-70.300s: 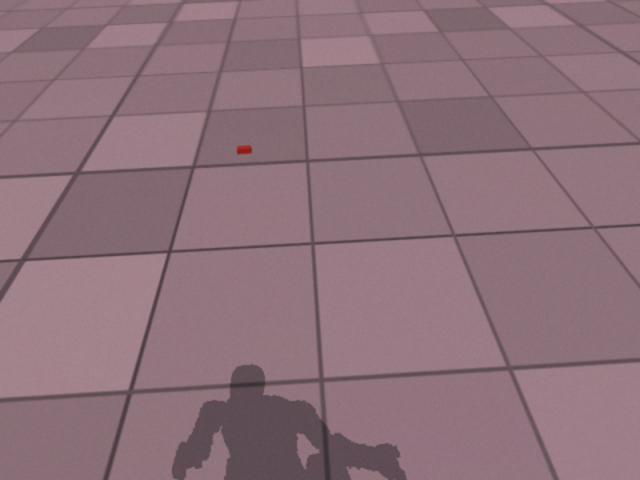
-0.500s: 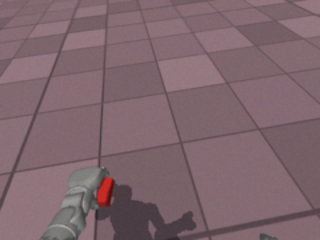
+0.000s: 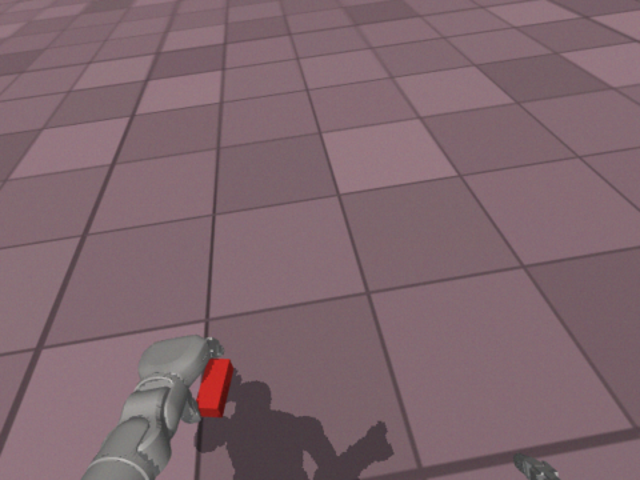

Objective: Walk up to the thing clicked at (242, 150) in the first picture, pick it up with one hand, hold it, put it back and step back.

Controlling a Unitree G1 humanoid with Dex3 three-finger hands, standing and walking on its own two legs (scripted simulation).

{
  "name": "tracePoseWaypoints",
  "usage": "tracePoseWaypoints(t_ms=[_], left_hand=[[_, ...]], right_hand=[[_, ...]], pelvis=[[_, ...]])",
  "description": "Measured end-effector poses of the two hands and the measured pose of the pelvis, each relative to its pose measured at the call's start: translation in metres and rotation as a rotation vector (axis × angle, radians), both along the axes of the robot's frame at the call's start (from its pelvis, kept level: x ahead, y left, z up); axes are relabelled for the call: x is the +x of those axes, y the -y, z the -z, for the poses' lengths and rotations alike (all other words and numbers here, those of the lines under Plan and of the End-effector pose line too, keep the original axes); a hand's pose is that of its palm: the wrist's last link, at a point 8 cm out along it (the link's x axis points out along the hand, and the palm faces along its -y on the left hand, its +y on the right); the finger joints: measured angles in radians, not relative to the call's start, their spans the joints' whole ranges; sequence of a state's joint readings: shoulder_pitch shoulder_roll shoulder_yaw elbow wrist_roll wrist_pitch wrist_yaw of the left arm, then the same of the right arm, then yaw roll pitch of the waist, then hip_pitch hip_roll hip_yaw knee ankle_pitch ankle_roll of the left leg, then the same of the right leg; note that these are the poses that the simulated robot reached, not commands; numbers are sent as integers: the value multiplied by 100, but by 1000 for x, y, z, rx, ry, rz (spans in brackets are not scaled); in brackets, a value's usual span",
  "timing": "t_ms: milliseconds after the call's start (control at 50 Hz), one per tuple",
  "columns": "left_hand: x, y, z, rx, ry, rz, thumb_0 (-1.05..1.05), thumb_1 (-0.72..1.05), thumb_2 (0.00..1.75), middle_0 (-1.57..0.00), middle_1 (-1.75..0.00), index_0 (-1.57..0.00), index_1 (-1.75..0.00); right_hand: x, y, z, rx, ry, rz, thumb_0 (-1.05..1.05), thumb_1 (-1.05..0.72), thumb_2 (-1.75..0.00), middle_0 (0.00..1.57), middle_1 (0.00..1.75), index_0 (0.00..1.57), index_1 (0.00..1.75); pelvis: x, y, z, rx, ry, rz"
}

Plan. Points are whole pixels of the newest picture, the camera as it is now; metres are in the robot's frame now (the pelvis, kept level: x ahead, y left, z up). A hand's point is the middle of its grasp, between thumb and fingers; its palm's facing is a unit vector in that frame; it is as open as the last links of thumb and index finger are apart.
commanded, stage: hold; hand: left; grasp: from above
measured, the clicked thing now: (215, 387) +0.31 +0.20 -0.09
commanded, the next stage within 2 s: crouch in 1.08 s
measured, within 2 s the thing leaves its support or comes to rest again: neither
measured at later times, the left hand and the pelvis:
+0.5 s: hand (186, 395) +0.28 +0.22 -0.04, palm faces -0.42 -0.10 -0.90, open 9.5 cm; pelvis +0.00 +0.00 +0.00, yaw +0 degrees
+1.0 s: hand (189, 389) +0.29 +0.21 -0.04, palm faces -0.41 -0.10 -0.91, open 9.5 cm; pelvis +0.01 +0.00 +0.00, yaw +0 degrees
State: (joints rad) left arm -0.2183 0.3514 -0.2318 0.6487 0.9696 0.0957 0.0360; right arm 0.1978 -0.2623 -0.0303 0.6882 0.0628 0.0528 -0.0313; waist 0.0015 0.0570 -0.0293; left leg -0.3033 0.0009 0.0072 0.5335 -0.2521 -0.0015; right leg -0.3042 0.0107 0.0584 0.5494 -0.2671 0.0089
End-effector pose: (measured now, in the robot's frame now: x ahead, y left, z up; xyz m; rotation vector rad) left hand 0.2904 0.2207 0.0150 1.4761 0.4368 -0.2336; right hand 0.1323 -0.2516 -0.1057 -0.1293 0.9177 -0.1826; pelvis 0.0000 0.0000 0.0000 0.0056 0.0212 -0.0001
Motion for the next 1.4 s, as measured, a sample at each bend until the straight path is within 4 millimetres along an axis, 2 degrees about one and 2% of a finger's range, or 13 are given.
tracePoseWaypoints(t_ms=[300, 420, 860, 1160, 1300, 1400], left_hand=[[-8, -1, -10, -1, 5, -5, 10, 34, 10, -131, -8, -76, 0], [-9, 2, -8, -6, -5, -2, 10, 34, 10, -129, -9, -75, 0], [-2, 2, -4, -2, 0, -4, 8, 32, 12, -127, -13, -76, 0], [2, 6, -5, -5, -8, 2, 8, 32, 12, -125, -13, -76, 0], [0, 8, 2, -8, -9, -1, 9, 33, 10, -124, -10, -76, 0], [-4, 7, 18, 6, -8, -7, 9, 33, 8, -126, -4, -76, 0]], right_hand=[[9, -4, -5, 8, 32, -18, 1, -89, -90, 20, 30, 20, 30], [12, -6, -6, 12, 40, -23, 1, -89, -90, 20, 30, 20, 30], [6, -3, -2, 8, -1, -5, 1, -89, -90, 20, 30, 20, 30], [17, -4, -5, 11, 18, -12, 1, -89, -90, 20, 30, 20, 30], [21, -4, -6, 12, 17, -16, 1, -88, -90, 20, 30, 20, 30], [18, -4, -4, 7, -1, -20, 1, -88, -90, 20, 30, 20, 30]], pelvis=[[-3, 1, -2, 1, 17, -1], [-3, 1, -3, 1, 19, -1], [3, 1, -4, 0, 9, 0], [7, 1, -4, 1, 9, -1], [8, 1, -4, 1, 4, -3], [7, 1, -2, 1, -11, -8]])
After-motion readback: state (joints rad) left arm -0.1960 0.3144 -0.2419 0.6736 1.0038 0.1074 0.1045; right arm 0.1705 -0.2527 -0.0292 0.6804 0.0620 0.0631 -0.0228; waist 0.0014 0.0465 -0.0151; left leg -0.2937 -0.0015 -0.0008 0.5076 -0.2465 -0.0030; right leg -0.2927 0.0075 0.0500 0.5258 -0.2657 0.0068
